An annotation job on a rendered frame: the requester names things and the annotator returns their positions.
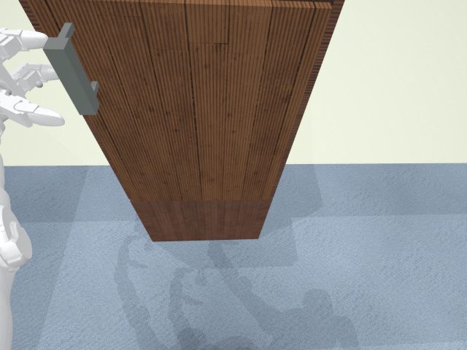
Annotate left robot upper arm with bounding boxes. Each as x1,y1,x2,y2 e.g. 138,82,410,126
0,205,32,350

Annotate handle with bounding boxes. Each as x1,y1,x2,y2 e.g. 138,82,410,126
43,23,100,115

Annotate left robot hand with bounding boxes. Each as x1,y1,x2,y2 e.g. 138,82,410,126
0,28,65,128

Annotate cupboard door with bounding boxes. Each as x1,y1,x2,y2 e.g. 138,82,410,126
26,0,333,201

